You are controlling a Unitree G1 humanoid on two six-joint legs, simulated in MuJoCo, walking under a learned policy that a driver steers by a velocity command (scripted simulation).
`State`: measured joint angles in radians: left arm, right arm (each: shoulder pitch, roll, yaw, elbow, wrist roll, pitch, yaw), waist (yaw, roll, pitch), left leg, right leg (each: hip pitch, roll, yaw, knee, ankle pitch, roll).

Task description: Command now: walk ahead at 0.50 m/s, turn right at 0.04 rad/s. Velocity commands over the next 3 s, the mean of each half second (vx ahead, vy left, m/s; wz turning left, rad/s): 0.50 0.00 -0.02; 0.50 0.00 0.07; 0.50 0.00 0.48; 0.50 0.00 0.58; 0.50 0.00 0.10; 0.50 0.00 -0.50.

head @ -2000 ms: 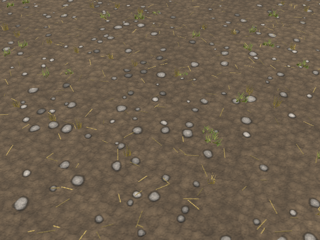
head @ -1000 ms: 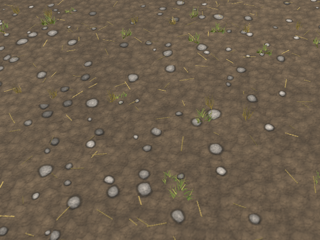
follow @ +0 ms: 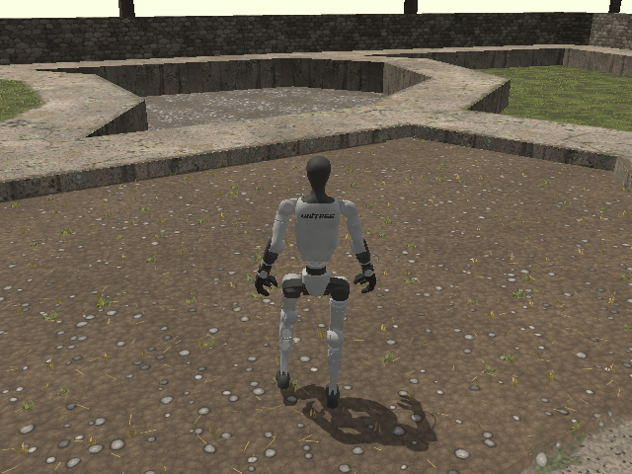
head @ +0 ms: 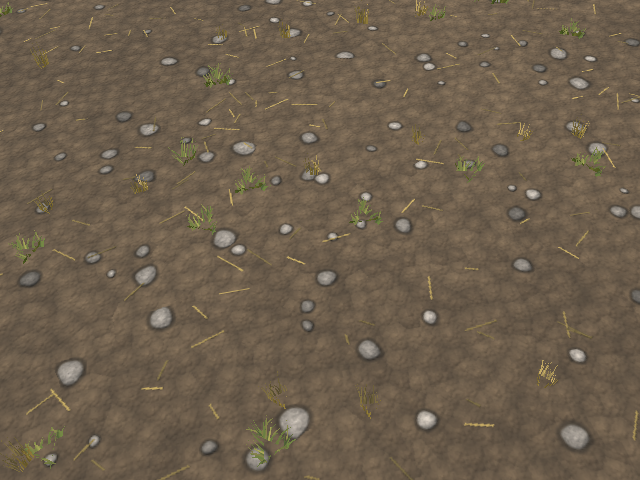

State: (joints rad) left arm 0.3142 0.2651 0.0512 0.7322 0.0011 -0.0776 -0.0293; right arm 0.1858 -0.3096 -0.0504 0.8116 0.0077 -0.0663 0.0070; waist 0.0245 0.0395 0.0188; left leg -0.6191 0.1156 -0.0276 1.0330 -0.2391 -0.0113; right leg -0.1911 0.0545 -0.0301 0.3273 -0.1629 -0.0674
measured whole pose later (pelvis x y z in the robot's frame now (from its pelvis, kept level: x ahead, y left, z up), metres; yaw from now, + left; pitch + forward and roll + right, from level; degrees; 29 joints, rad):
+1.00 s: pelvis +0.53 +0.01 -0.01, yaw +3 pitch +1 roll +0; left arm 0.19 0.25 0.05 0.78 0.01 -0.09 -0.03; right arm 0.30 -0.30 -0.05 0.89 0.03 -0.06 0.00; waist -0.01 0.04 0.04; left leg -0.44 0.05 -0.06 1.14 -0.34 0.03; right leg -0.29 0.02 -0.09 0.44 -0.17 -0.06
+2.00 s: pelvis +1.07 +0.16 -0.02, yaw +38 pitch +2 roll -1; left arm 0.10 0.27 0.06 0.73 0.01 -0.11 -0.02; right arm 0.35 -0.30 -0.07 0.74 0.03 -0.02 -0.02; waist -0.03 0.03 0.02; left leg -0.34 -0.06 -0.13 1.15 -0.45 0.03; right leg -0.38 0.03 -0.02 0.52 -0.16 -0.02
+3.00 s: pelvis +1.49 +0.45 -0.02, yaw +20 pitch +1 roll +1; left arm 0.16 0.30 0.07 0.72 -0.02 -0.04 -0.04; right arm 0.24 -0.29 -0.07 0.79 0.02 -0.10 -0.01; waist -0.01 0.00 0.07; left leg -0.31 0.05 0.00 1.19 -0.45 -0.02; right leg -0.44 0.06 -0.03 0.61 -0.20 -0.10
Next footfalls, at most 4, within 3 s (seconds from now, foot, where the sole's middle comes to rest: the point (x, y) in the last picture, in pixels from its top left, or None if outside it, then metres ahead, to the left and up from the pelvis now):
0.28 left None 0.32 0.16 -0.78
0.84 right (390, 418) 0.62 -0.08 -0.78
1.40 left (275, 317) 0.88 0.19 -0.78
1.90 right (303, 212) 1.23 0.14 -0.78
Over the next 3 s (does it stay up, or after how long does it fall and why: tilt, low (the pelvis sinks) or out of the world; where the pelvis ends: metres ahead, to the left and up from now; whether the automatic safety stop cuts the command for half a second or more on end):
stays up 1.49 0.45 -0.02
